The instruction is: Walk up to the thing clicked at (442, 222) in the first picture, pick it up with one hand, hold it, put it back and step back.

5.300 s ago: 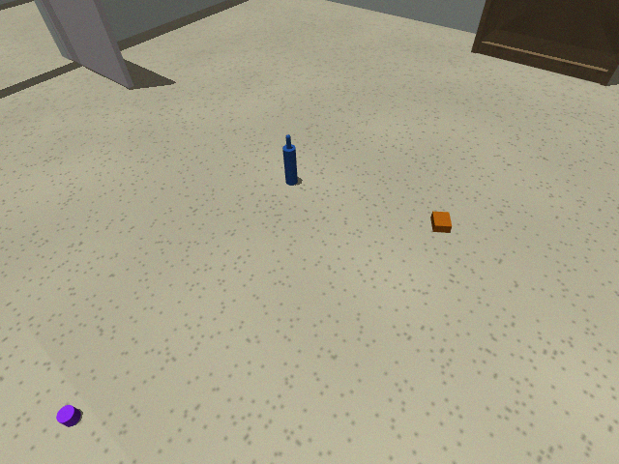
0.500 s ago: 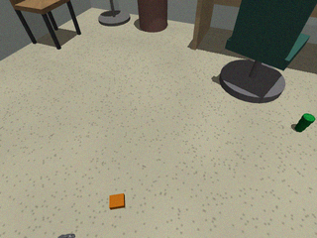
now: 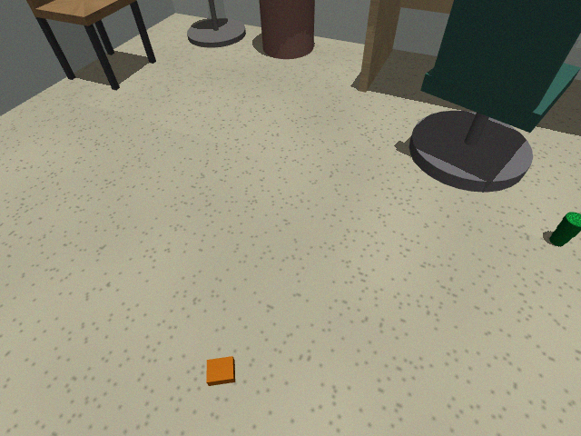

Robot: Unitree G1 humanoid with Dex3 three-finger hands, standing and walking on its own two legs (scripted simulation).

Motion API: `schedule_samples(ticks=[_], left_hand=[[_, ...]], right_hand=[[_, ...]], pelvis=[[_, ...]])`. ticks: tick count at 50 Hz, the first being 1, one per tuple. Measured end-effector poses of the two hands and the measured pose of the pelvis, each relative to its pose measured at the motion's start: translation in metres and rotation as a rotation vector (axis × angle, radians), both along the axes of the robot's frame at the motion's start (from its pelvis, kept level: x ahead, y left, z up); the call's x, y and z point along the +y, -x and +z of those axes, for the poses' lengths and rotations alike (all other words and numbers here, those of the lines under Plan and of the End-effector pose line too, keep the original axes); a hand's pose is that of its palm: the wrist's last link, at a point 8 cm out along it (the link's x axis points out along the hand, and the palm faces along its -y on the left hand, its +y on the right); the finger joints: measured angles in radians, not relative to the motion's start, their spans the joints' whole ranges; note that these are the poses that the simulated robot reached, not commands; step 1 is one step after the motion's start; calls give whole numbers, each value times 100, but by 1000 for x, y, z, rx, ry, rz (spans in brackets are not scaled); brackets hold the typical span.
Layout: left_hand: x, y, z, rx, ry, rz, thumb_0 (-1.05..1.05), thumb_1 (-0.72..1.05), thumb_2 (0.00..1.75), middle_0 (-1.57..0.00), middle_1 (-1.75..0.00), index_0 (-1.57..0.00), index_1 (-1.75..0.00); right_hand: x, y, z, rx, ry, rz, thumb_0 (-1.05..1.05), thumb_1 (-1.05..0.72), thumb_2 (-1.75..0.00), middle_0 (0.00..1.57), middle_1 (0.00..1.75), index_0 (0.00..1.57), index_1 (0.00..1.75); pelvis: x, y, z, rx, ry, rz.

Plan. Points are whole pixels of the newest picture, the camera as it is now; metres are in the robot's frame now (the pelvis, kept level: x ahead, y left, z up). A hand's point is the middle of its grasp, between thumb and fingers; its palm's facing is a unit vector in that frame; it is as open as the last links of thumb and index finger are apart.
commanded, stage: walk up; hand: left
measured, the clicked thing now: (221, 370) +0.43 +0.28 -0.76
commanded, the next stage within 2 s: stand in 0.54 s
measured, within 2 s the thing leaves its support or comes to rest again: neither
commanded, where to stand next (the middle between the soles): +0.08 +0.00 m, yaw +3 degrees
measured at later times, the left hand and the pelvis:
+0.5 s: hand out of the picture +0.09 +0.24 -0.16, palm faces -0.02 -0.94 -0.33, open 7.4 cm; pelvis +0.00 +0.00 +0.00, yaw +0 degrees
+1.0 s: hand out of the picture +0.11 +0.26 -0.16, palm faces -0.01 -0.94 -0.34, open 7.4 cm; pelvis +0.03 +0.00 +0.00, yaw +2 degrees
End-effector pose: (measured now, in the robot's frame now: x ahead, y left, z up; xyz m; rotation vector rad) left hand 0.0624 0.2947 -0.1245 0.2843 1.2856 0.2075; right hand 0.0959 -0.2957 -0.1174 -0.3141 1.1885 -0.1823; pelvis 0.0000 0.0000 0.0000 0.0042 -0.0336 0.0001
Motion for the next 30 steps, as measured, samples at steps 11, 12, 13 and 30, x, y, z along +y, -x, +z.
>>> schedule_samples(ticks=[11, 12, 13, 30], left_hand=[[-3, -9, 1, -21, -1, -13, 1, 90, 90, -20, -29, -20, -30], [-3, -10, 1, -23, -1, -14, 1, 90, 90, -20, -29, -20, -30], [-3, -12, 1, -25, -2, -15, 1, 90, 90, -20, -29, -20, -30], [-7, -24, 6, -45, -11, -36, 1, 90, 90, -20, -29, -20, -30]], right_hand=[[-3, 3, 0, 5, 2, -14, 1, -90, -89, 21, 30, 20, 30], [-3, 4, 0, 5, 2, -15, 1, -90, -89, 21, 30, 20, 30], [-4, 4, 0, 6, 2, -16, 1, -90, -89, 21, 30, 20, 30], [-9, 16, -4, 45, 0, -26, 0, -90, -89, 21, 30, 20, 30]], pelvis=[[-1, -2, 0, -2, -1, 1], [-1, -2, 0, -2, -1, 1], [-2, -2, 0, -1, -1, 2], [-5, -6, 0, 6, 1, 7]])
